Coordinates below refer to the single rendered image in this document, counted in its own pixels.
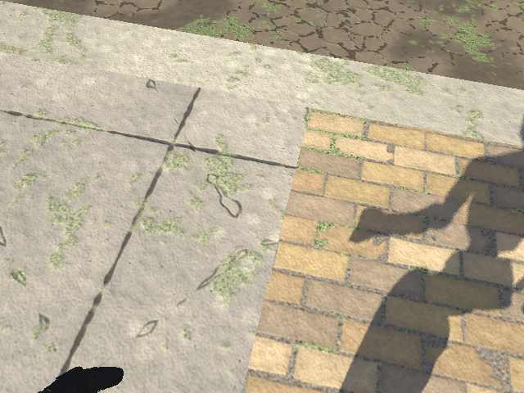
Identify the left robot hand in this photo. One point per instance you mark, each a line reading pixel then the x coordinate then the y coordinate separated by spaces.
pixel 89 380

